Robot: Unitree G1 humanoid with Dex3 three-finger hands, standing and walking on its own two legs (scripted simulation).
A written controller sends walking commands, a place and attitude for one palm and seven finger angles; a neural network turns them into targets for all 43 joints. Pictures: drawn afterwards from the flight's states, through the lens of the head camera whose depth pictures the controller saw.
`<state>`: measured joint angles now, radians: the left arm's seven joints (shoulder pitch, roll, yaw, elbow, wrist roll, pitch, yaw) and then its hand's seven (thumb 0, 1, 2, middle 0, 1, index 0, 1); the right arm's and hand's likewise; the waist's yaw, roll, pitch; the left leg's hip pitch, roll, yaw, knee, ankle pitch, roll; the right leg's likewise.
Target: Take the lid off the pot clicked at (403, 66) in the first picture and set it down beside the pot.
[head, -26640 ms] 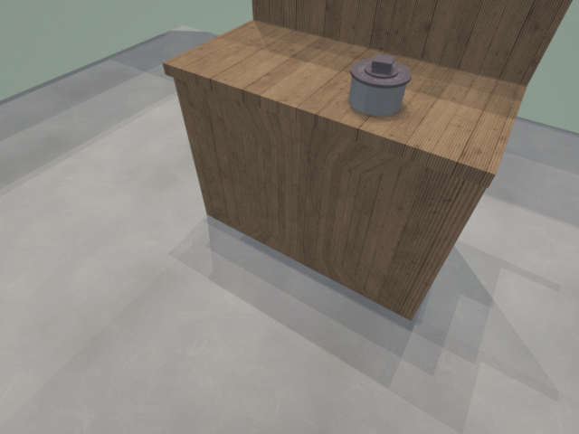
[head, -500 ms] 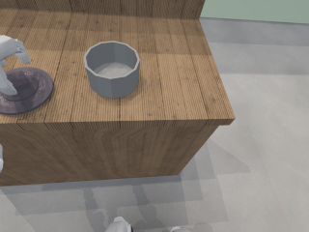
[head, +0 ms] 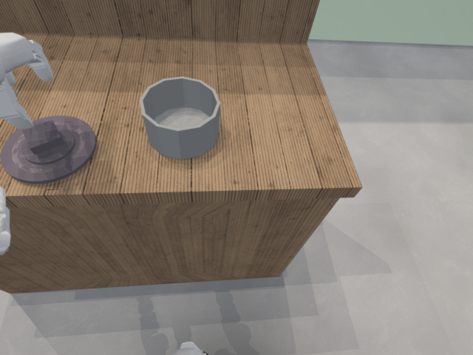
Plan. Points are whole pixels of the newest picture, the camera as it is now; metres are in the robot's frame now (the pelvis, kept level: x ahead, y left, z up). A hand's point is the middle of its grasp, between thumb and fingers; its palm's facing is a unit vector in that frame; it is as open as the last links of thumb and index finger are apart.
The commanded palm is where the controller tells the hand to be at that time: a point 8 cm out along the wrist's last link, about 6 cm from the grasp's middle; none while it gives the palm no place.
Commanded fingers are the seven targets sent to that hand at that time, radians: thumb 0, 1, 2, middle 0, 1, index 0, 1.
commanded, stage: raise the empty hand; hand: left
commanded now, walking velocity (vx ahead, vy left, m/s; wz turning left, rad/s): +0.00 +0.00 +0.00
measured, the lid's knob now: (43, 137) +0.50 +0.32 +0.05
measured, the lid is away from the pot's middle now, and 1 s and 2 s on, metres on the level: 0.25 0.25 0.25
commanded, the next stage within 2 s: draw the hand back to the body in 0.56 s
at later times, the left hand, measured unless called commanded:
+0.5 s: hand out of the picture +0.48 +0.32 +0.21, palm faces -0.32 -0.10 -0.94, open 11.0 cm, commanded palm +0.51 +0.30 +0.27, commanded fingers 0.00 -0.04 0.71 -0.37 -0.81 -0.37 -0.81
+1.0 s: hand out of the picture +0.47 +0.31 +0.20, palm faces -0.30 -0.09 -0.95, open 11.0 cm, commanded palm +0.45 +0.30 +0.26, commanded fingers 0.00 -0.04 0.71 -0.37 -0.81 -0.37 -0.81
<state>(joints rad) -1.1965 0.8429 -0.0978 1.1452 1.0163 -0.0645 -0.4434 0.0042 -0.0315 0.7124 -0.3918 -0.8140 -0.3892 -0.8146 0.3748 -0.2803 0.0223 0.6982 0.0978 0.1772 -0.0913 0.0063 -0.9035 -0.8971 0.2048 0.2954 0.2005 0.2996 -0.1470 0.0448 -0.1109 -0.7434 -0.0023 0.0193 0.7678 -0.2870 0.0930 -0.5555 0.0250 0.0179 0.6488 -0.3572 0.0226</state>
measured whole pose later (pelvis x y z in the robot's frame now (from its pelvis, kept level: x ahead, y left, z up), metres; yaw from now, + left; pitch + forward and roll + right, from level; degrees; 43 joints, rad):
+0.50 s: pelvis +0.00 +0.00 +0.01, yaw +1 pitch +13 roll -4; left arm -1.31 0.85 -0.16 1.18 1.02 0.01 -0.49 0.00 -0.03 0.71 -0.39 -0.81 -0.39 -0.81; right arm 0.36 -0.30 0.02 0.70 0.10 0.16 -0.08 0.01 -0.90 -0.90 0.20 0.30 0.20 0.30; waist -0.14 0.04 -0.10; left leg -0.67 -0.01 0.02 0.70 -0.26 0.09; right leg -0.48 0.01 0.02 0.59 -0.34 0.02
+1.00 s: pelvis +0.01 -0.02 +0.01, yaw +1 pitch +12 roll -3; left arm -1.07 0.87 -0.04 0.95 0.98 -0.01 -0.50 0.00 -0.03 0.71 -0.39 -0.81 -0.39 -0.81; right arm 0.32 -0.29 0.01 0.64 0.11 0.23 -0.04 0.01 -0.91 -0.90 0.20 0.30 0.20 0.30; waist -0.12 0.05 -0.08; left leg -0.61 -0.02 0.01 0.67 -0.26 0.08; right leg -0.43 0.01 0.01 0.57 -0.34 0.03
